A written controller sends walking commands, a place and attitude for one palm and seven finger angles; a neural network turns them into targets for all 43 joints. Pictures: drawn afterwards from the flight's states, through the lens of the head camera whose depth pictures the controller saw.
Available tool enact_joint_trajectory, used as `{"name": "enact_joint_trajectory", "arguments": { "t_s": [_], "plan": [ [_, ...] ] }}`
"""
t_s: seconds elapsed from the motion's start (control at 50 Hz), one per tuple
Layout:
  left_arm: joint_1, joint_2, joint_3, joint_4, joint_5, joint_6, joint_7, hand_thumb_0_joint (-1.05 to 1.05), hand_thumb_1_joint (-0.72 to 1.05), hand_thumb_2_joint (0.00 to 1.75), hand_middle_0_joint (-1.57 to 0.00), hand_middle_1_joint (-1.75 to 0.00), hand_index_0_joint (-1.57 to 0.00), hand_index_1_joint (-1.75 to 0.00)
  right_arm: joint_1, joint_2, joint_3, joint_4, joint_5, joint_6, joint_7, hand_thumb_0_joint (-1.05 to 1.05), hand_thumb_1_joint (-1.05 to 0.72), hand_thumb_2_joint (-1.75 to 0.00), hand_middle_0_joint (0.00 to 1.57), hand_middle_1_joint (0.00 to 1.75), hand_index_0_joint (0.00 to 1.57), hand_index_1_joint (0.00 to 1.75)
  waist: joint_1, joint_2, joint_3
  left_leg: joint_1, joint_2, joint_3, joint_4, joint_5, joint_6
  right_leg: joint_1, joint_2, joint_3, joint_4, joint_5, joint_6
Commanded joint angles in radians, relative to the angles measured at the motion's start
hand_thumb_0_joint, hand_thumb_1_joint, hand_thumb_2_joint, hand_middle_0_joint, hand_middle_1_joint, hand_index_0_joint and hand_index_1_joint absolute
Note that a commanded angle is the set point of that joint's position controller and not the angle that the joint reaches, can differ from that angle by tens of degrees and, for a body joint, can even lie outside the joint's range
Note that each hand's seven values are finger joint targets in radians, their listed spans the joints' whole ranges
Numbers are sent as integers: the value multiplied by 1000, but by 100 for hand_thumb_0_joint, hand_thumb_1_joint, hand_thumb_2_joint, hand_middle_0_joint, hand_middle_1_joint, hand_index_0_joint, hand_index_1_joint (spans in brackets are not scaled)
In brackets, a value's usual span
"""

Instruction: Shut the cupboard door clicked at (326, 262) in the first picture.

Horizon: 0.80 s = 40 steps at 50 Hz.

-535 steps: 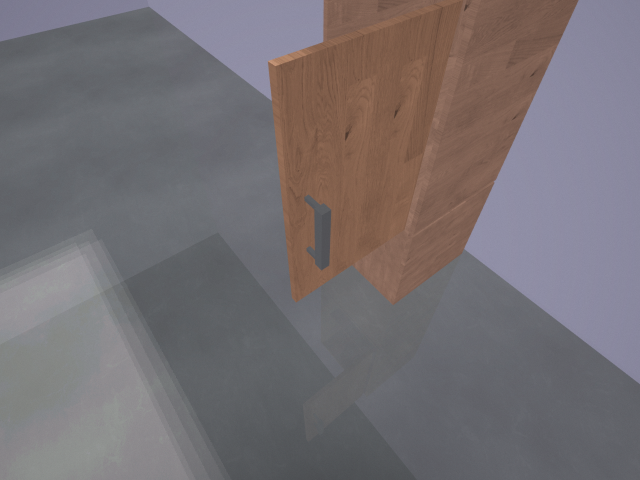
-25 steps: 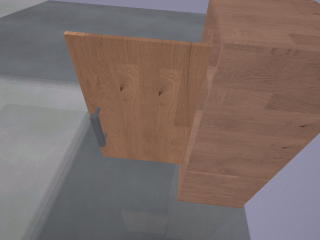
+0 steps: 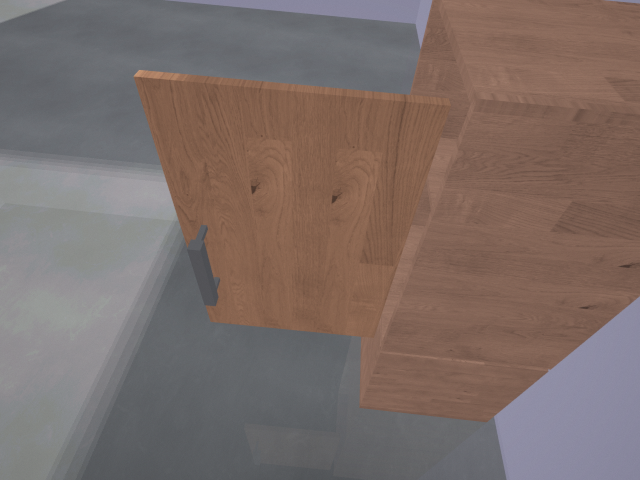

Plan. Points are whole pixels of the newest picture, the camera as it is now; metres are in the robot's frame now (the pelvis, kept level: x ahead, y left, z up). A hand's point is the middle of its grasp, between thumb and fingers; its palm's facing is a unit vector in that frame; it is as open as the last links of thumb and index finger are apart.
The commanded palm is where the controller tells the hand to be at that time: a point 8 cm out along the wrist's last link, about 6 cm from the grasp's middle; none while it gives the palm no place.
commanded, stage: look again from close up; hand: left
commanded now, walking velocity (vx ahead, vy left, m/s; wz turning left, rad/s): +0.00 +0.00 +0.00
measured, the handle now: (207, 266) +0.47 +0.23 -0.10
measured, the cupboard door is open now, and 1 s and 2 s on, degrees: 91 91 91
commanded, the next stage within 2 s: raise the hand and make a fist in 0.04 s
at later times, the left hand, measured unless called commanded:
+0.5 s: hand (203, 458) +0.16 +0.15 -0.05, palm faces -0.06 -1.00 +0.04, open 6.4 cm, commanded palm +0.10 +0.22 -0.08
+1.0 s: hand (182, 441) +0.18 +0.19 -0.07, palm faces +0.06 -1.00 -0.01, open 4.1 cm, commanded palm +0.14 +0.23 -0.08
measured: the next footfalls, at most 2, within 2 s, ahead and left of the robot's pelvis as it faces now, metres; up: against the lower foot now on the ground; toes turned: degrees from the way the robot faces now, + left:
right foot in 0.34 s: +0.08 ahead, -0.09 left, +0.00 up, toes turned +3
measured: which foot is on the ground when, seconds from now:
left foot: down 0.00-1.00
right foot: down 0.00-0.18, up 0.20-0.32, down 0.34-1.00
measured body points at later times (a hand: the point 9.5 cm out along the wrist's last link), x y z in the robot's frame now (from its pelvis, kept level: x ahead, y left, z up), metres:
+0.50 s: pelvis -0.03 -0.01 -0.08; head -0.02 +0.01 +0.37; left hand +0.16 +0.21 -0.05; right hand +0.17 -0.26 -0.12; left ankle +0.00 +0.06 -0.74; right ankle +0.04 -0.09 -0.74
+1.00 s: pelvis -0.01 -0.02 -0.11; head +0.07 -0.01 +0.33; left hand +0.17 +0.24 -0.07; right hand +0.18 -0.22 -0.20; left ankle +0.00 +0.06 -0.74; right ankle +0.04 -0.09 -0.74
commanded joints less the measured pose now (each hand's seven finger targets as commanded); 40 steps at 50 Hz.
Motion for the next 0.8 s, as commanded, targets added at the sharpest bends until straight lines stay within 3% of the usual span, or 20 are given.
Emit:
{"name": "enact_joint_trajectory", "arguments": {
  "t_s": [0.0,0.1,0.12,0.14,0.16,0.18,0.2,0.22,0.26,0.32,0.34,0.36,0.38,0.4,0.44,0.5,0.56,0.68,0.74,0.78],
  "plan": [
    [86,95,22,-11,-2,-6,8,0,90,90,-20,-30,-20,-30,51,-116,-21,-29,3,-12,-3,0,-90,-90,20,30,20,30,4,24,38,43,171,-156,-77,244,-21,-68,-97,73,-58,184,-33],
    [83,98,26,-10,-2,-3,10,0,90,90,-20,-30,-20,-30,50,-121,-22,-30,3,-13,-8,0,-90,-90,20,30,20,30,1,37,13,76,176,-159,-74,323,-21,-56,-95,64,-48,194,-30],
    [93,88,19,-2,11,-21,46,0,90,90,-20,-30,-20,-30,32,-159,-20,-98,11,-11,0,0,-90,-90,20,30,20,30,-12,148,58,45,201,-179,72,702,-66,-136,-96,64,-10,264,-16],
    [-729,603,405,-1665,-110,-277,84,0,90,90,-20,-30,-20,-30,205,-362,-87,-380,44,-213,-61,0,-90,-90,20,30,20,30,-232,181,-327,481,190,-328,58,788,-107,-268,31,-110,316,277,6],
    [-2,150,14,-1366,-118,-213,100,0,90,90,-22,-32,-22,-32,94,-242,19,-335,105,-330,-96,0,-90,-90,20,30,20,30,-89,513,-416,569,215,-334,68,649,-153,-330,54,-75,658,-79,-17],
    [31,134,52,-1344,-159,-162,142,0,90,90,-24,-34,-24,-34,47,-255,-3,-303,81,-355,-95,0,-90,-90,20,30,20,30,-40,397,-382,387,199,-342,-35,589,-204,-298,32,-31,670,-116,-28],
    [279,-120,-119,-1030,-147,-29,103,0,90,90,-25,-36,-25,-36,26,-170,-10,-298,56,-349,-38,0,-90,-90,20,30,20,30,-45,236,-182,111,176,-258,-124,449,-176,-322,14,-28,551,-92,-33],
    [27,-76,-123,-1240,-178,-58,81,0,90,90,-27,-38,-27,-38,57,-237,-60,-373,52,-353,13,0,-90,-90,20,30,20,30,-76,157,-127,91,153,-228,-42,332,-135,-408,-4,-42,419,-97,-26],
    [61,-43,-53,-1069,-170,-134,34,0,90,90,-31,-42,-31,-42,-20,-230,-79,-458,34,-366,32,0,-90,-90,20,30,20,30,-86,-55,44,-145,100,-223,108,70,-131,-478,-12,-70,274,-101,-39],
    [384,-2,96,-882,-233,-330,-134,0,90,90,-36,-48,-36,-48,-77,-225,-97,-570,30,-328,54,0,-90,-90,20,30,20,30,-3,-420,-13,-453,24,-147,345,-133,-109,-485,-41,29,177,-186,-31],
    [394,22,134,-909,-251,-407,-208,0,90,90,-38,-50,-38,-50,-102,-243,-102,-606,20,-314,61,0,-90,-90,20,30,20,30,14,-381,-85,-521,6,-115,401,-145,-111,-483,-49,47,236,-153,-38],
    [381,63,189,-924,-267,-472,-281,0,90,90,-40,-52,-40,-52,-104,-265,-111,-642,10,-295,79,0,-90,-90,20,30,20,30,19,-228,-138,-522,1,-100,434,-105,-120,-496,-41,10,320,-80,-56],
    [377,156,258,-884,-279,-532,-347,0,90,90,-42,-54,-42,-54,-138,-250,-123,-672,25,-280,82,0,-90,-90,20,30,20,30,38,-190,-90,-655,-16,-91,463,-227,-148,-515,-57,81,347,-296,-80],
    [404,123,229,-897,-287,-574,-385,0,90,90,-44,-56,-44,-56,-192,-254,-127,-718,25,-267,78,0,-90,-90,20,30,20,30,55,-159,-38,-726,-16,-89,515,-284,-135,-586,-43,108,386,-410,-83],
    [348,134,235,-921,-282,-593,-395,0,90,90,-47,-60,-47,-60,-217,-245,-124,-779,35,-248,75,0,-90,-90,20,30,20,30,61,-92,-50,-826,-9,-92,554,-378,-104,-672,-28,122,459,-510,-75],
    [181,216,286,-1206,-312,-632,-353,0,90,90,-53,-66,-53,-66,-203,-239,-116,-854,33,-252,67,0,-90,-90,20,30,20,30,74,124,-263,-807,6,-125,588,-411,-88,-706,-13,129,562,-481,-73],
    [59,184,201,-1544,-325,-700,-300,0,90,90,-58,-72,-58,-72,-140,-226,-101,-851,29,-276,52,0,-90,-90,20,30,20,30,24,258,-461,-629,35,-210,592,-343,-93,-791,23,63,650,-294,-70],
    [13,135,46,-1428,-305,-661,-374,0,90,90,-69,-84,-69,-84,-92,-263,-75,-754,40,-305,0,0,-90,-90,20,30,20,30,-111,89,-280,-787,59,-230,735,-345,-37,-884,35,77,609,-308,-51],
    [136,180,103,-1248,-279,-477,-428,0,90,90,-75,-90,-75,-90,-85,-259,-81,-776,67,-275,-12,0,-90,-90,20,30,20,30,-66,-19,-279,-861,64,-199,715,-342,-34,-793,22,83,561,-352,-38],
    [194,239,198,-1206,-288,-345,-443,0,90,90,-79,-94,-79,-94,-119,-246,-83,-811,81,-245,-15,0,-90,-90,20,30,20,30,10,-15,-369,-870,47,-173,705,-266,-41,-676,16,107,556,-315,-39]
  ]
}}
